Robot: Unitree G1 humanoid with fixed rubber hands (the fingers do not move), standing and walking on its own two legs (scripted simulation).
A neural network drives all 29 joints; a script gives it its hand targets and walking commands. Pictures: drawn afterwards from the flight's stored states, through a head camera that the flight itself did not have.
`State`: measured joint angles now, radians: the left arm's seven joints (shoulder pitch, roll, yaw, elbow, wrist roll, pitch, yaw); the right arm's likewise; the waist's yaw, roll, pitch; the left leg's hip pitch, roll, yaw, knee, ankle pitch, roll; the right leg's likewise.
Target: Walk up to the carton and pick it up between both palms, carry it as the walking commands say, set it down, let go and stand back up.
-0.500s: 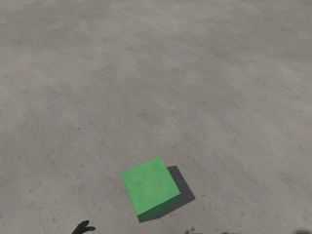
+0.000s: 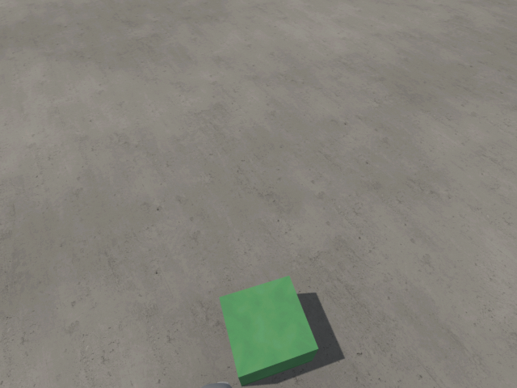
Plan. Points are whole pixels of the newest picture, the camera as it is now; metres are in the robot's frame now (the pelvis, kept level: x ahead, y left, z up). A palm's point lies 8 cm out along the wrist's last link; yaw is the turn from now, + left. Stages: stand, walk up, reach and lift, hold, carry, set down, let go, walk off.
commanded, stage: walk up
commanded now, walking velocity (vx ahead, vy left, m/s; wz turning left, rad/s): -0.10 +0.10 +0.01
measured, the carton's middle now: (266, 329) +0.40 +0.03 -0.68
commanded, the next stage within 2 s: none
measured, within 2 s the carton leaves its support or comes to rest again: neither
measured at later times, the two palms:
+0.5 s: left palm out of the picture -0.06 +0.31 -0.14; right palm out of the picture +0.01 -0.18 -0.13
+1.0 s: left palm out of the picture -0.05 +0.25 -0.15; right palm out of the picture -0.05 -0.17 -0.15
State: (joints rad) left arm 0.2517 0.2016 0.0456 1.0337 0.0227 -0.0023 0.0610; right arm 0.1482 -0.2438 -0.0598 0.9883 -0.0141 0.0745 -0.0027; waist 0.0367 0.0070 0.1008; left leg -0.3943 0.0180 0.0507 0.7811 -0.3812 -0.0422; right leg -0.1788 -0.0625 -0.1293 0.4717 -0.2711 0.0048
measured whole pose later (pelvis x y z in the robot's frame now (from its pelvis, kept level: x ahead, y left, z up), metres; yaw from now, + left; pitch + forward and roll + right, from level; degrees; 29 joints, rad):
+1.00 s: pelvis -0.03 +0.04 +0.00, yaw +0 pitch -1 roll +0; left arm 0.30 0.14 0.00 1.15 0.01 -0.02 0.05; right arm 0.30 -0.13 -0.03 1.11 -0.01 0.00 -0.03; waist -0.02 0.00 0.04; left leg -0.27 0.01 0.05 0.39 -0.10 0.01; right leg -0.04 0.03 -0.03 0.37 -0.32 -0.05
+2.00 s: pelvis -0.08 -0.08 -0.02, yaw +11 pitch +1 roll -4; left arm 0.27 0.32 0.07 0.79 0.04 0.07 -0.02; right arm 0.33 -0.32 -0.10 0.89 -0.07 0.08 -0.06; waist -0.03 0.03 0.04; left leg -0.54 0.13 -0.23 0.56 -0.27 -0.13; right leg -0.24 -0.03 -0.02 0.60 -0.46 0.02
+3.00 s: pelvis -0.11 -0.16 +0.00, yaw +19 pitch +0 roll +0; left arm 0.22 0.23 0.02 0.91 0.02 0.03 0.00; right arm 0.29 -0.18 -0.01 0.92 -0.02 0.00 -0.02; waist 0.00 -0.02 0.04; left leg -0.14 0.00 0.01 0.40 -0.25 0.01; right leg -0.29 -0.02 -0.02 0.60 -0.33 -0.01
